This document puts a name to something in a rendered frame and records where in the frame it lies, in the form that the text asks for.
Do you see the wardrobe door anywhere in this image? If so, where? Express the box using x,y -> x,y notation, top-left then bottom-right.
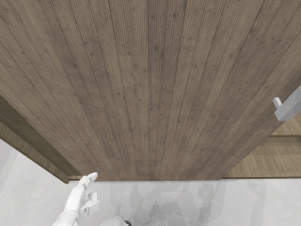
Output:
0,0 -> 301,182
0,94 -> 82,176

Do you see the left robot hand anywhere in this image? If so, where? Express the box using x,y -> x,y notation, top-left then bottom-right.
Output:
63,172 -> 100,219

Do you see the left robot forearm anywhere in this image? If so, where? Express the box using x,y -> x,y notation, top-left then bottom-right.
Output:
52,210 -> 80,226

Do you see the handle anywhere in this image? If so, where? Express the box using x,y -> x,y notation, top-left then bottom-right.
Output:
273,85 -> 301,121

